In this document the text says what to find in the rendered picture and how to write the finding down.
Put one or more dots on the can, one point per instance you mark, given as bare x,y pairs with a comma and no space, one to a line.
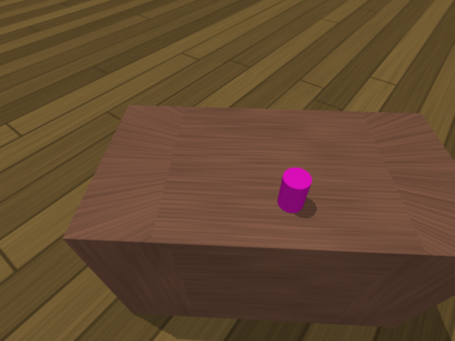
294,189

